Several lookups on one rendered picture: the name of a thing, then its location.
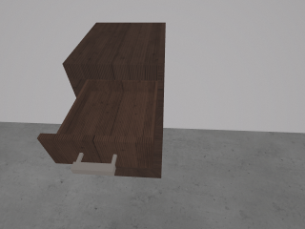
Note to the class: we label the drawer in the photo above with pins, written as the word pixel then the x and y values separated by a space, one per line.
pixel 108 117

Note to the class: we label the cabinet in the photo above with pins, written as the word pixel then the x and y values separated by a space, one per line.
pixel 124 51

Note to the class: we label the handle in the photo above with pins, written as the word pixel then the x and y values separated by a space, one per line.
pixel 93 168

